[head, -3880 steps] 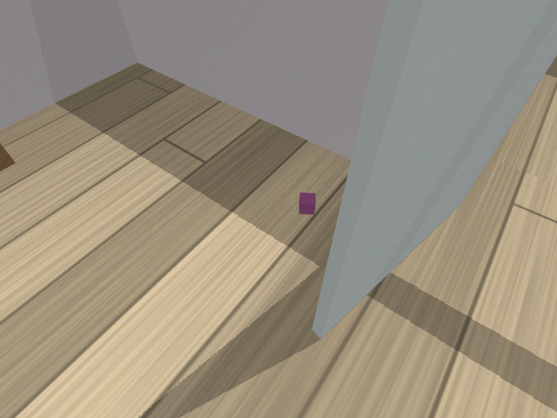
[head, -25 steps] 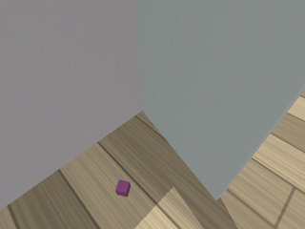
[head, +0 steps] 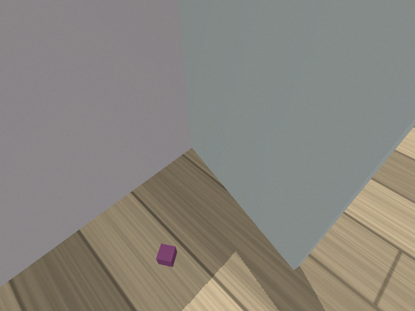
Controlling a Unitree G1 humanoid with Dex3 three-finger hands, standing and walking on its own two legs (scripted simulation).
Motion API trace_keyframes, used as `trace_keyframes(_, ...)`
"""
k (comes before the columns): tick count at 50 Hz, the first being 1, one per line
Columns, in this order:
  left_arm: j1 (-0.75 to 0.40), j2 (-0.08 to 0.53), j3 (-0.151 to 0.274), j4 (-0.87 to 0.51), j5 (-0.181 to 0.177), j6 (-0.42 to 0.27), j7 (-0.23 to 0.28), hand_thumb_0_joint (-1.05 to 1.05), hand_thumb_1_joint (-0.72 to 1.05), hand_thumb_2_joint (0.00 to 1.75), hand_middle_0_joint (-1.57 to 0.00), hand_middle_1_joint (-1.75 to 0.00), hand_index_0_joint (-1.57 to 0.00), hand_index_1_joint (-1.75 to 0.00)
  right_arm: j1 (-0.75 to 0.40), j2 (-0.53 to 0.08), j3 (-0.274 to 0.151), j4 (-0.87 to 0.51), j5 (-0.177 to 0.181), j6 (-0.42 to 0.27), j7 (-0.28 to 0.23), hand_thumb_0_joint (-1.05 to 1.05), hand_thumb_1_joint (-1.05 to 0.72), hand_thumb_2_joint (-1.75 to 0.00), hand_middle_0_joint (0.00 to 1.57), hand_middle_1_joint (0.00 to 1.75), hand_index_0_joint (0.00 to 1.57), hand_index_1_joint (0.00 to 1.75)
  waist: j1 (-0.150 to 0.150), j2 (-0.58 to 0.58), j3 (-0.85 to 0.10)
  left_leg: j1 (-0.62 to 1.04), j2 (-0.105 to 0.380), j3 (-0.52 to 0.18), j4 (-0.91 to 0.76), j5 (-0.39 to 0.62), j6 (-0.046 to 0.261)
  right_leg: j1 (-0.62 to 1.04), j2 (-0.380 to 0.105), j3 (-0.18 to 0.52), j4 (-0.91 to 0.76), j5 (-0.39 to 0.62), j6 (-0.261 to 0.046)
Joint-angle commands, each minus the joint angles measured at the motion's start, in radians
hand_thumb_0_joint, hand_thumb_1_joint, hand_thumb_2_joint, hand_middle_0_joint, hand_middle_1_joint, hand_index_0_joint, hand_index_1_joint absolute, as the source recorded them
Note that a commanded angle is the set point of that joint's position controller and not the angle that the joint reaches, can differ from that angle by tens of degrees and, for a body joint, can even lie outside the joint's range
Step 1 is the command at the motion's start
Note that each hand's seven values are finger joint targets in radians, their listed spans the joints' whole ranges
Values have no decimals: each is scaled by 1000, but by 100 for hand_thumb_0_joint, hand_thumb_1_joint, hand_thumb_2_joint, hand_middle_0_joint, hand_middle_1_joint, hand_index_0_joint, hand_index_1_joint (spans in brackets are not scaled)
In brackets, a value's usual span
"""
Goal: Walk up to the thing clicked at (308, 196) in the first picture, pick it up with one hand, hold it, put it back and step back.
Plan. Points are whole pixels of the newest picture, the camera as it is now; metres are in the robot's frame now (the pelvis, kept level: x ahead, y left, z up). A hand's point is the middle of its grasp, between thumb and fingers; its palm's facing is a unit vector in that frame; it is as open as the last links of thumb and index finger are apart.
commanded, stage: stand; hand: left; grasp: from above
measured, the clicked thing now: (167, 255) +0.48 +0.21 -0.75
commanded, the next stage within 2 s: step back in 0.94 s
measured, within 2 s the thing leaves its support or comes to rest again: neither
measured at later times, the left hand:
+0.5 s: hand out of the picture +0.08 +0.24 -0.15, palm faces +0.02 -0.94 -0.35, open 7.4 cm
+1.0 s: hand out of the picture +0.07 +0.25 -0.16, palm faces +0.00 -0.94 -0.35, open 7.4 cm
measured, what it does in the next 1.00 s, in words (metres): stands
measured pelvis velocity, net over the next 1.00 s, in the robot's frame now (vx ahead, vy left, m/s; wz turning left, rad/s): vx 0.00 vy -0.01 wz -0.01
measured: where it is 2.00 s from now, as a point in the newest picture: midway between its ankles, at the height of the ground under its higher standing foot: outside the picture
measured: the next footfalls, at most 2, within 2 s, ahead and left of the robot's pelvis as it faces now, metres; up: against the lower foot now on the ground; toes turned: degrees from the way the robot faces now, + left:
right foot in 1.74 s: -0.12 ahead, -0.07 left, +0.00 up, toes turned -5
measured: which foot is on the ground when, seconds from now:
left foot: down 0.00-1.00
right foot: down 0.00-1.00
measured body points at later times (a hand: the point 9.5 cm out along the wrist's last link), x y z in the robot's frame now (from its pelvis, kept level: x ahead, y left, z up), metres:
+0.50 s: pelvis +0.00 +0.00 +0.00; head +0.01 -0.01 +0.45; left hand +0.08 +0.29 -0.13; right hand +0.08 -0.30 -0.14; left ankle +0.00 +0.13 -0.75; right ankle +0.01 -0.13 -0.75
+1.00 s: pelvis +0.00 -0.01 +0.00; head +0.02 -0.01 +0.45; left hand +0.07 +0.29 -0.13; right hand +0.06 -0.31 -0.14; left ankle +0.00 +0.13 -0.75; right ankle +0.01 -0.13 -0.75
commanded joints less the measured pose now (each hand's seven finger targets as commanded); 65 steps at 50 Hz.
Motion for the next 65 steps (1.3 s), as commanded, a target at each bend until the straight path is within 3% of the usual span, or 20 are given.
trace_keyframes(1, -41, 211, 36, -58, -6, -25, 13, 0, 90, 90, -20, -30, -20, -30, -35, -196, -34, -55, -2, -19, -12, 0, -90, -90, 20, 30, 20, 30, 0, -33, -89, -15, 111, -75, -44, 158, 37, 35, -102, 92, -48, 145, -27)
trace_keyframes(12, -59, 219, 36, -70, -8, -25, 9, 0, 90, 90, -20, -30, -20, -30, -46, -207, -31, -56, -2, -23, -12, 0, -90, -90, 20, 30, 20, 30, -2, -18, -93, -27, 117, -71, -51, 188, 33, 58, -103, 92, -42, 173, -27)
trace_keyframes(25, -54, 228, 32, -74, -10, -28, 6, 0, 90, 90, -20, -30, -20, -30, -52, -212, -33, -53, -1, -18, -5, 0, -90, -90, 20, 30, 20, 30, 0, -23, -66, -29, 114, -71, -63, 106, 29, 25, -100, 97, -67, 102, -31)
trace_keyframes(27, -60, 232, 33, -80, -10, -31, 7, 0, 90, 90, -20, -30, -20, -30, -51, -216, -34, -57, 0, -20, -4, 0, -90, -90, 20, 30, 20, 30, -3, -21, -84, -30, 117, -71, -61, 147, 32, 47, -104, 97, -57, 148, -33)
trace_keyframes(34, -45, 233, 29, -76, -10, -31, 4, 0, 90, 90, -20, -30, -20, -30, -51, -215, -34, -53, 0, -18, -1, 0, -90, -90, 20, 30, 20, 30, 1, -24, -45, -36, 114, -73, -74, 59, 30, 0, -97, 102, -78, 51, -31)
trace_keyframes(45, -46, 242, 25, -81, -11, -33, 3, 0, 90, 90, -20, -30, -20, -30, -33, -216, -31, -51, 0, -17, 2, 0, -90, -90, 20, 30, 20, 30, -8, -40, -50, -48, 112, -71, -72, 54, 27, 4, -99, 111, -78, 48, -32)
trace_keyframes(46, -48, 246, 26, -87, -11, -34, 3, 0, 90, 90, -20, -30, -20, -30, -36, -218, -33, -55, -1, -18, 2, 0, -90, -90, 20, 30, 20, 30, -7, -35, -68, -34, 114, -67, -68, 70, 28, 10, -102, 111, -75, 68, -34)
trace_keyframes(47, -26, 323, 67, -113, -28, -25, 8, 0, 90, 90, -20, -30, -20, -30, -82, -270, -52, -72, 4, 1, 7, 0, -90, -90, 20, 30, 20, 30, 2, -49, 38, -100, 92, -70, 49, 192, 46, -81, -94, 136, -6, 268, -39)
trace_keyframes(50, -14, 333, 81, -162, -28, -21, 16, 0, 90, 90, -20, -30, -20, -30, -30, -237, -54, -106, 21, 15, 7, 0, -90, -90, 20, 30, 20, 30, -10, -98, -117, -86, 41, -12, 231, 210, 41, -12, -161, 172, 31, 443, -123)
trace_keyframes(51, -26, 344, 86, -182, -27, -17, 17, 0, 90, 90, -20, -30, -20, -30, -20, -230, -57, -115, 20, 25, 6, 0, -90, -90, 20, 30, 20, 30, -10, -128, -130, -111, 1, 11, 312, 133, 32, -23, -205, 212, 22, 460, -165)
trace_keyframes(53, -63, 351, 88, -231, -14, -9, 22, 0, 90, 90, -20, -30, -20, -30, -1, -227, -70, -135, 15, 42, 8, 0, -90, -90, 20, 30, 20, 30, -11, -198, -130, -160, -53, 10, 507, -265, 36, -87, -306, 292, 4, 437, -257)
trace_keyframes(54, -71, 354, 90, -259, 0, -7, 23, 0, 90, 90, -20, -30, -20, -30, 17, -231, -76, -152, 10, 51, 12, 0, -90, -90, 20, 30, 20, 30, -14, -215, -125, -187, -50, -17, 599, -358, 48, -113, -332, 299, 22, 422, -284)
trace_keyframes(55, -95, 353, 90, -276, 5, -5, 26, 0, 90, 90, -20, -30, -20, -30, 38, -227, -77, -161, 14, 56, 14, 0, -90, -90, 20, 30, 20, 30, -27, -227, -118, -197, -27, -51, 613, -375, 59, -132, -328, 276, 50, 432, -285)
trace_keyframes(58, -122, 333, 80, -315, 11, 5, 29, 0, 90, 90, -20, -30, -20, -30, 87, -235, -85, -181, 14, 47, 15, 0, -90, -90, 20, 30, 20, 30, -40, -222, -131, -201, -7, -19, 431, -256, 52, -93, -251, 210, 148, 430, -206)
trace_keyframes(60, -135, 318, 70, -339, -4, 26, 23, 0, 90, 90, -20, -30, -20, -30, 126, -239, -96, -173, -11, 33, 12, 0, -90, -90, 20, 30, 20, 30, -65, -137, -115, -123, -2, 17, 129, 46, 42, -126, -169, 154, 272, 294, -125)
trace_keyframes(61, -90, 265, 63, -347, -17, 37, 20, 0, 90, 90, -20, -30, -20, -30, 92, -281, -106, -188, -29, 26, 9, 0, -90, -90, 20, 30, 20, 30, -31, 40, -101, -91, 104, -137, 34, 265, 61, -192, -56, 105, 393, 112, -83)
trace_keyframes(62, -45, 219, 54, -353, -22, 43, 24, 0, 90, 90, -20, -30, -20, -30, 67, -356, -124, -213, -43, 17, 8, 0, -90, -90, 20, 30, 20, 30, -4, 210, -102, 30, 270, -356, 19, 539, 117, -397, 112, 97, 538, -382, -50)
trace_keyframes(63, -52, 256, 64, -347, -11, 48, 37, 0, 90, 90, -20, -30, -20, -30, 71, -411, -134, -229, -24, 16, 7, 0, -90, -90, 20, 30, 20, 30, -48, 175, -119, -58, 355, -397, 41, 627, 202, -363, 145, 209, 669, -507, -36)
trace_keyframes(64, -87, 272, 67, -340, -5, 52, 43, 0, 90, 90, -20, -30, -20, -30, 55, -395, -134, -239, -22, 15, 2, 0, -90, -90, 20, 30, 20, 30, -61, 140, -111, -82, 357, -414, 20, 574, 206, -362, 145, 255, 758, -496, -39)
trace_keyframes(65, -60, 273, 66, -339, -8, 53, 44, 0, 90, 90, -20, -30, -20, -30, 1, -357, -125, -248, -19, 13, -8, 0, -90, -90, 20, 30, 20, 30, -28, 98, -110, -24, 308, -324, 62, 579, 194, -407, 138, 277, 810, -430, -42)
